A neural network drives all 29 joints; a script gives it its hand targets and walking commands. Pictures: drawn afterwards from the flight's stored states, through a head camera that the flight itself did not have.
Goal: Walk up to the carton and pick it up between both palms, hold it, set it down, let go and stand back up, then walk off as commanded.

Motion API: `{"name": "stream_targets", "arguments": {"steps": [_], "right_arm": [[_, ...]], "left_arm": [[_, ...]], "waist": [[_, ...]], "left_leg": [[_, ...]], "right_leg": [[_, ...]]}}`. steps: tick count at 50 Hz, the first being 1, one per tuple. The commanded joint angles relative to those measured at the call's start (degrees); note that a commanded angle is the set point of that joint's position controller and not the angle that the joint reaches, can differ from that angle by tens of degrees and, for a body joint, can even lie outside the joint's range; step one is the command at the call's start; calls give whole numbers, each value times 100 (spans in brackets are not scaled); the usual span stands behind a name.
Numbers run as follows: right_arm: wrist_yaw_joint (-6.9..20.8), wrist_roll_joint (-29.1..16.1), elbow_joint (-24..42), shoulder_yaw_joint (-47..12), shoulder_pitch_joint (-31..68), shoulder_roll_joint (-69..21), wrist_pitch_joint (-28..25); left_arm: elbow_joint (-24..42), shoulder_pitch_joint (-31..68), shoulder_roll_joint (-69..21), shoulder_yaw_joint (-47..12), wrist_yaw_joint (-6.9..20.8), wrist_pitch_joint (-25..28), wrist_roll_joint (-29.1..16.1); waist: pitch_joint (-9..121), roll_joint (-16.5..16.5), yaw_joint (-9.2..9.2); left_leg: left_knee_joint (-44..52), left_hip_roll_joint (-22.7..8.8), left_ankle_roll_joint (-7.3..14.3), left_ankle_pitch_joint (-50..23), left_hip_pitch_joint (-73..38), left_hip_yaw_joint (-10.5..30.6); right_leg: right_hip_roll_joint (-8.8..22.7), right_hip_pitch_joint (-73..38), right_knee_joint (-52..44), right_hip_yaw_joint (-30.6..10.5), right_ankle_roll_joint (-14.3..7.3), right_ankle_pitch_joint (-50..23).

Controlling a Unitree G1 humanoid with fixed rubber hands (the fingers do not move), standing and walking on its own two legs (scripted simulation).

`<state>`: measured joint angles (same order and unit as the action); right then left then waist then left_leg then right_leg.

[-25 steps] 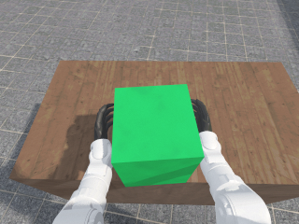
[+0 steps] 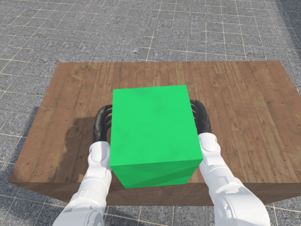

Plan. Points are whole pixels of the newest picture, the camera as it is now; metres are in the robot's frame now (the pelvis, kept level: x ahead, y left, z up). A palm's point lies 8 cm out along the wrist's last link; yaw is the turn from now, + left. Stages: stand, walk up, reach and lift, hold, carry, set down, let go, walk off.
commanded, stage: reach and lift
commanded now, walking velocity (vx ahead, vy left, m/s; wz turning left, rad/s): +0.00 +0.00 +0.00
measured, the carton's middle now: (153, 141) +0.35 -0.01 -0.04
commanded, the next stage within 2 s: none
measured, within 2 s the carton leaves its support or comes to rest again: leaves its support in 0.48 s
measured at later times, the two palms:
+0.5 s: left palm (102, 133) +0.35 +0.13 +0.02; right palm (204, 126) +0.37 -0.16 +0.01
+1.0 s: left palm (98, 135) +0.33 +0.14 +0.04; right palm (208, 125) +0.35 -0.15 +0.05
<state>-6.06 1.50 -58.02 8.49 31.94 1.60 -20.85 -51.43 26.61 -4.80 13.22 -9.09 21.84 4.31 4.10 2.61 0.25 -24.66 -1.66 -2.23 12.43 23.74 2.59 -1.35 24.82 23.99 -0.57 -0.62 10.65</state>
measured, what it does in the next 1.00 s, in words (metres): stands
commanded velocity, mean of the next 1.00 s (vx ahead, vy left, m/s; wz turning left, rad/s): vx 0.00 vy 0.00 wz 0.00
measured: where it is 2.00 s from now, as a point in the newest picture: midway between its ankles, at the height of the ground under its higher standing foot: outside the picture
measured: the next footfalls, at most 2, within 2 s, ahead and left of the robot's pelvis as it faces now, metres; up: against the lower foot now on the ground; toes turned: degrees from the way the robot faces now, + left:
none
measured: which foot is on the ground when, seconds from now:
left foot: down 0.00-1.00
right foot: down 0.00-1.00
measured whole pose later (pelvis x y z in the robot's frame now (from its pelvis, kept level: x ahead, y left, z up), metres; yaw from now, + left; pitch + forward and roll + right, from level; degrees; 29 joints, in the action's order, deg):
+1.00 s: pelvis -0.02 +0.00 +0.00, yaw +0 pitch +10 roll +0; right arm -8.5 -0.6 -53.6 4.1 31.6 3.1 -11.9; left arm -47.6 26.9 -2.5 7.5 -11.8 12.7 4.1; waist 8.8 -0.6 0.6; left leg -24.7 -1.7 -2.2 10.8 23.8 2.6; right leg -1.4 24.7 23.6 -0.6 -0.6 8.7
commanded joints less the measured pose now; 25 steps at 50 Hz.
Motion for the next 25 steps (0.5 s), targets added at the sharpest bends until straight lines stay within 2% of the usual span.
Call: {"name": "stream_targets", "arguments": {"steps": [1,2,3,4,5,6,8,9,10,11,12,13,15,16,17,18,21,22,23,24,25], "right_arm": [[827,813,1037,-1973,2480,-4035,-108],[794,889,939,-1836,2483,-4002,-44],[828,810,871,-1852,2549,-4006,-107],[808,780,1143,-1933,2590,-4008,-149],[783,744,1048,-1988,2378,-4074,-109],[799,780,873,-1831,2413,-3925,-96],[803,712,1080,-2088,2450,-4103,-57],[813,754,986,-1993,2614,-4024,-92],[813,773,1121,-2039,2547,-4180,-68],[784,784,1112,-2036,2608,-4121,-136],[807,635,1314,-2135,2595,-4123,-117],[777,739,1289,-2210,2535,-4136,-167],[748,728,1556,-2259,2672,-4147,-204],[748,645,1520,-2326,2626,-4214,-223],[754,636,1459,-2493,2595,-4287,-243],[731,664,1738,-2485,2667,-4198,-343],[735,503,1808,-2608,2827,-4188,-306],[703,527,1743,-2627,2724,-4142,-340],[675,443,1859,-2653,2878,-4160,-363],[690,494,2252,-2777,2999,-4197,-435],[663,484,2002,-2765,2922,-4257,-412]], "left_arm": [[290,2690,-3912,-2398,559,371,841],[310,3017,-3801,-2396,565,358,821],[446,3209,-3880,-2635,541,356,699],[448,3016,-4016,-2665,535,375,684],[437,2835,-4117,-2621,521,366,752],[358,2946,-3986,-2581,564,353,748],[309,2897,-4018,-2558,502,354,683],[371,3133,-4029,-2567,524,373,681],[446,3102,-3995,-2521,510,424,739],[444,3086,-4167,-2619,467,391,656],[425,2999,-4198,-2698,473,373,660],[613,3162,-4262,-2812,470,431,592],[497,3069,-4103,-2705,466,420,699],[744,3362,-4131,-2804,442,458,551],[847,3108,-4199,-2784,424,470,659],[748,3068,-4278,-2849,418,491,626],[974,3270,-4296,-2906,413,474,534],[936,3226,-4245,-2921,438,498,523],[985,3280,-4340,-3003,394,503,570],[1248,3474,-4346,-3125,375,536,417],[1291,3573,-4340,-3134,384,559,476]], "waist": [[3281,-290,30],[3415,-241,163],[3615,-60,169],[3746,-86,245],[3652,-182,193],[3477,-155,273],[3474,-212,110],[3695,-320,204],[3757,-280,123],[3811,-234,214],[3676,-224,223],[3966,-165,266],[3973,-199,177],[4196,-185,172],[4121,-344,49],[4287,-340,176],[4161,-303,147],[4065,-379,180],[4194,-242,175],[4436,-446,168],[4518,-409,226]], "left_leg": [[-83,106,-171,-2165,-1152,-173],[-102,129,-192,-2143,-1071,-170],[-103,113,-248,-2211,-1169,-152],[-209,125,-237,-2533,-1476,-118],[-242,107,-264,-2610,-1492,-161],[-191,94,-233,-2492,-1428,-87],[-212,130,-230,-2365,-1202,-140],[-177,80,-173,-2237,-1296,-141],[-223,158,-145,-2256,-1142,-175],[-189,115,-226,-2366,-1312,-92],[-214,140,-235,-2409,-1313,-107],[-236,118,-257,-2518,-1413,-71],[-296,141,-229,-2564,-1307,-65],[-332,169,-239,-2703,-1292,-82],[-298,144,-212,-2882,-1345,-87],[-312,165,-254,-2983,-1400,-12],[-298,143,-247,-2887,-1428,-23],[-301,160,-242,-2994,-1585,-24],[-359,152,-297,-3114,-1534,46],[-390,149,-279,-2994,-1431,-3],[-390,151,-266,-3107,-1367,46]], "right_leg": [[-194,-1137,-240,320,52,-1707],[-167,-1346,-232,314,49,-1885],[-196,-1219,-245,357,29,-1835],[-239,-1055,-207,380,19,-1915],[-256,-1080,-212,361,59,-2022],[-216,-1055,-345,363,-9,-1764],[-196,-1294,-205,295,37,-1947],[-211,-1143,-275,296,58,-1705],[-168,-1214,-266,256,79,-1776],[-228,-1129,-195,392,54,-1894],[-242,-1128,-226,345,61,-1878],[-234,-1153,-229,388,50,-2057],[-164,-1186,-240,321,66,-2152],[-232,-1404,-126,282,89,-2506],[-216,-1514,-124,286,126,-2726],[-274,-1452,-78,368,138,-2903],[-252,-1497,-130,345,114,-2686],[-226,-1504,-124,345,180,-2895],[-247,-1384,-125,393,103,-2898],[-251,-1628,-63,377,131,-3031],[-247,-1661,-135,351,114,-3094]]}}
